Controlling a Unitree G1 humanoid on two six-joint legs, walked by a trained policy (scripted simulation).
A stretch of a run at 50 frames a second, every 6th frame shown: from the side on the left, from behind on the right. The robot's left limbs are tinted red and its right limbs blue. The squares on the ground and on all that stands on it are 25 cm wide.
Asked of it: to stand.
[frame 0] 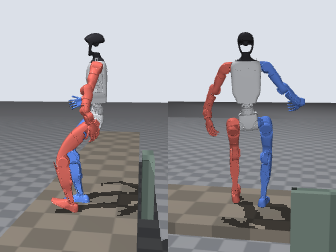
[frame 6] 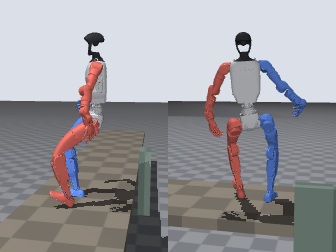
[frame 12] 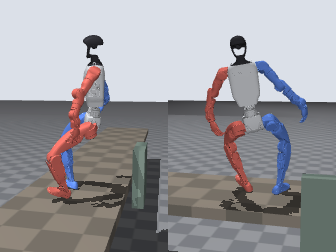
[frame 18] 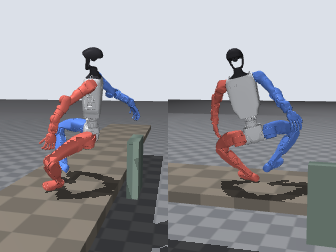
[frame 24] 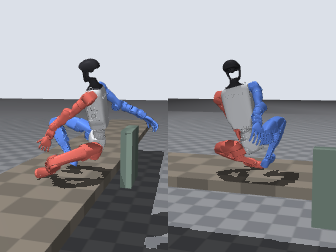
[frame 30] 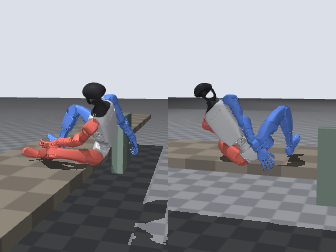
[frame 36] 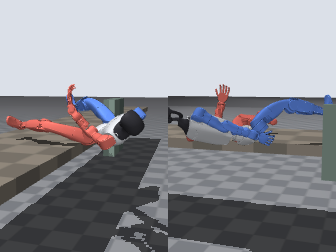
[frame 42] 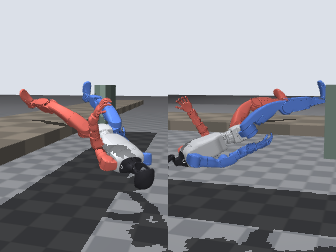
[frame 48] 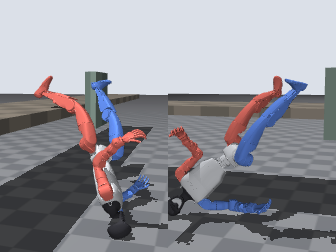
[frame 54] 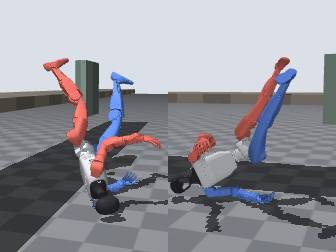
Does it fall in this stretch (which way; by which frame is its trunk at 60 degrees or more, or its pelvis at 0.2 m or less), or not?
yes: goes over to its left; its trunk at 60 degrees or more by frame 36
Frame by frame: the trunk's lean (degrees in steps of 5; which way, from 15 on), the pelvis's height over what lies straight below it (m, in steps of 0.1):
0: 5, 0.7
6: 5, 0.7
12: 10, 0.6
18: 15 to its left, 0.5
24: 15 forward and to its left, 0.3
30: 40 to its left, 0.9
36: 75 to its left, 0.8
42: 110 to its left, 0.6
48: 130 to its left, 0.4
54: 110 to its left, 0.3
